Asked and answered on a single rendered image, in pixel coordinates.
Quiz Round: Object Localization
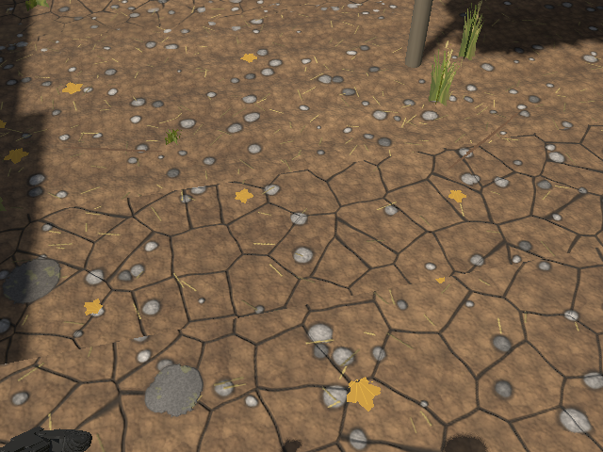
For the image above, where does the left robot hand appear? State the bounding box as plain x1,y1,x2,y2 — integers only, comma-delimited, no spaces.
0,427,92,452

